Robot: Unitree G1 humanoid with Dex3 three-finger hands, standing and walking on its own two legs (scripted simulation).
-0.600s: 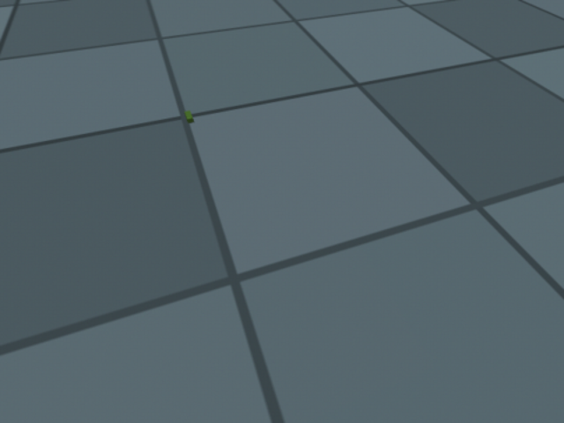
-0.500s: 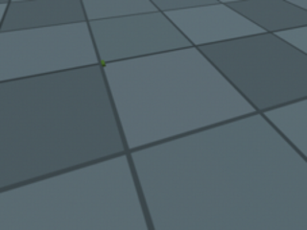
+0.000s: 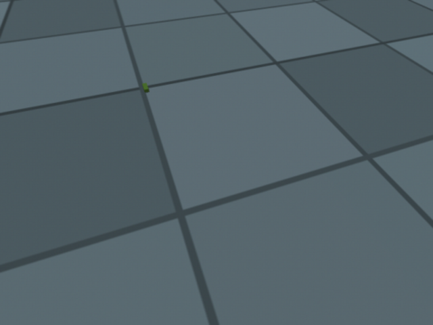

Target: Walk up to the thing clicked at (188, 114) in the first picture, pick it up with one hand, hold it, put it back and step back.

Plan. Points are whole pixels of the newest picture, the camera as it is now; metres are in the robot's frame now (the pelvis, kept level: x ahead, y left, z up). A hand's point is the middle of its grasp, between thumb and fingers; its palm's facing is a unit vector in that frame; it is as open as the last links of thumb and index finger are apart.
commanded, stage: stand
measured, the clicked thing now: (145, 87) +1.92 +0.58 -0.77
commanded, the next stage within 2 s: walk up in 0.52 s
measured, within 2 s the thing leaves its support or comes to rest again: neither
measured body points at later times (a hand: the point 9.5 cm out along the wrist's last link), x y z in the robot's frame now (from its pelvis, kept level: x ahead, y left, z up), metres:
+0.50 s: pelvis +0.01 +0.00 +0.00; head +0.03 +0.00 +0.45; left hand +0.09 +0.30 -0.13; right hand +0.09 -0.30 -0.13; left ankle +0.00 +0.13 -0.75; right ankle -0.01 -0.11 -0.75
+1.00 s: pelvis -0.01 -0.05 -0.01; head +0.04 -0.04 +0.43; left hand -0.01 +0.29 -0.11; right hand +0.19 -0.33 -0.13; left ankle -0.04 +0.11 -0.70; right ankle +0.00 -0.14 -0.75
